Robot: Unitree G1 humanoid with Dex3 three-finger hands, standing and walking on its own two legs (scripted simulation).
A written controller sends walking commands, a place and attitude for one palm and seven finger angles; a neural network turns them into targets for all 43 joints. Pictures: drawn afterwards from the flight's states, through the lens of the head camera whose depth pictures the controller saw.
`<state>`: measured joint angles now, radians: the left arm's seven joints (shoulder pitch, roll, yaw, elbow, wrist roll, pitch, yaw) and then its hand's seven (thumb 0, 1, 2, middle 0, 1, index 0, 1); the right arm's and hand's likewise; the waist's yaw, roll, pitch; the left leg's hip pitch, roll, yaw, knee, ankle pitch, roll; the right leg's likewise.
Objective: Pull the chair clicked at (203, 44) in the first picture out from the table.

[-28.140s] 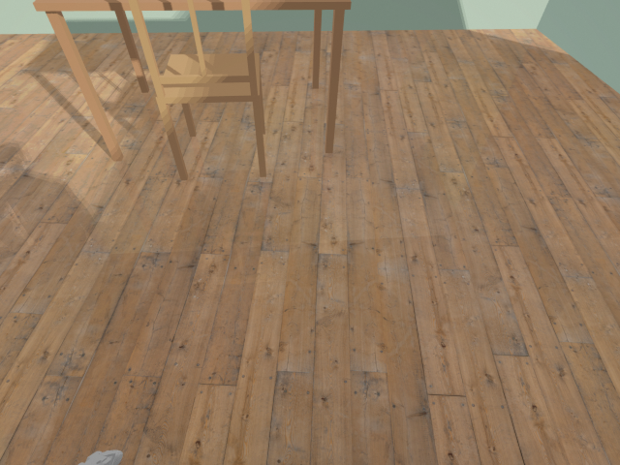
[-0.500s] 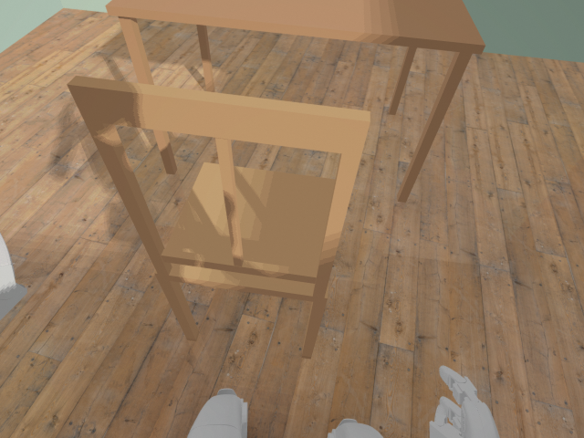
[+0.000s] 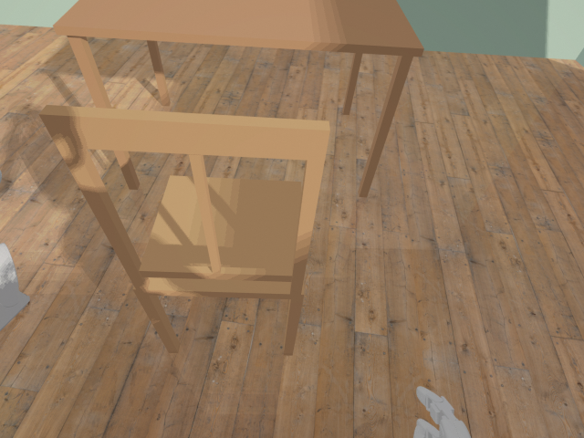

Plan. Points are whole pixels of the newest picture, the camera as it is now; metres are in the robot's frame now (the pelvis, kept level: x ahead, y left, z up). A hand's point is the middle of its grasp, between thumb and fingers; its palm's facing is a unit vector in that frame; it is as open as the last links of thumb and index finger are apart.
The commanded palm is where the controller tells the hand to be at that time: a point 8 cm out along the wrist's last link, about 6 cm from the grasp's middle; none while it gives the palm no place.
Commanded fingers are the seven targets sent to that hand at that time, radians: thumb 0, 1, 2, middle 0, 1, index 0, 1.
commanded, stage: stop stepping back and stand still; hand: left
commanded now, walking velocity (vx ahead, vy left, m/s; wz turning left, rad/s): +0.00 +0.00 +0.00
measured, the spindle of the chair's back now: (208, 221) +0.50 +0.18 -0.07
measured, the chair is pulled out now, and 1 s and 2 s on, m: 0.60 0.60 0.60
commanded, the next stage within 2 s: let the arm hang, fingers relaxed in 0.44 s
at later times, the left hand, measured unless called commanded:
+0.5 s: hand (66, 312) +0.21 +0.23 +0.15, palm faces +0.40 -0.79 -0.47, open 7.4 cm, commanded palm +0.15 +0.27 +0.17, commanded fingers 0.00 0.90 0.90 -0.20 -0.30 -0.20 -0.30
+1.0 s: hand out of the picture -0.02 +0.19 -0.17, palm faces +0.04 -0.97 -0.23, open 7.0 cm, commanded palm none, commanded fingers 0.00 0.90 0.90 -0.20 -0.30 -0.20 -0.30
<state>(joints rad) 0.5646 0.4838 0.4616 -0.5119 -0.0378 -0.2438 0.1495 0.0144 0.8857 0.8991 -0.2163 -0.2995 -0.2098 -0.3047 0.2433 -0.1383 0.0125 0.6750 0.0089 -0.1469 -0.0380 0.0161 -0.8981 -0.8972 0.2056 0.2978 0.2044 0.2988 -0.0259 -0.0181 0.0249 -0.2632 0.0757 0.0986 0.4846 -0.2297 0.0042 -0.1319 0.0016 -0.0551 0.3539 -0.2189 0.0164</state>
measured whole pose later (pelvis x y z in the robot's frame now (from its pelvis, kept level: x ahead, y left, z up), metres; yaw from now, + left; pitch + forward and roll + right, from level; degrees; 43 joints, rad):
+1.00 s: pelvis -0.01 -0.01 +0.00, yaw +2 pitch -1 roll -1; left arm 0.33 0.21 0.01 0.99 0.02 0.03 0.03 -0.03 0.98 0.90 -0.21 -0.30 -0.20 -0.30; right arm 0.32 -0.19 -0.02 1.02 -0.02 0.03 -0.02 0.01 -0.93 -0.90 0.20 0.30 0.20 0.30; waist -0.01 -0.01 0.08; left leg -0.25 0.04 0.07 0.46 -0.20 0.01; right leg -0.15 -0.03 -0.09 0.44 -0.27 0.01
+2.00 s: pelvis +0.00 -0.02 +0.00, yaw +1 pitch -1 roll +0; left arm 0.32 0.11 -0.01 1.08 0.01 0.00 0.04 0.01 0.91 0.90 -0.20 -0.30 -0.20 -0.30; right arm 0.31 -0.11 -0.01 1.11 -0.01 0.00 -0.03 0.01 -0.91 -0.90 0.20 0.30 0.20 0.30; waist -0.01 0.01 0.06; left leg -0.20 0.06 0.08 0.42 -0.20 -0.02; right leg -0.12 -0.01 -0.07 0.43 -0.29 -0.02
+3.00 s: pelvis +0.00 -0.03 +0.00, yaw +1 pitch -2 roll +0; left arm 0.33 0.11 -0.01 1.08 0.01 0.00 0.04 0.01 0.91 0.90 -0.20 -0.30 -0.20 -0.30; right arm 0.31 -0.11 -0.01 1.12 -0.01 0.00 -0.04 0.01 -0.91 -0.90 0.20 0.30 0.20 0.30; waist -0.01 0.01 0.07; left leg -0.18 0.07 0.08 0.41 -0.19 -0.03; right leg -0.11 0.00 -0.08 0.42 -0.29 -0.03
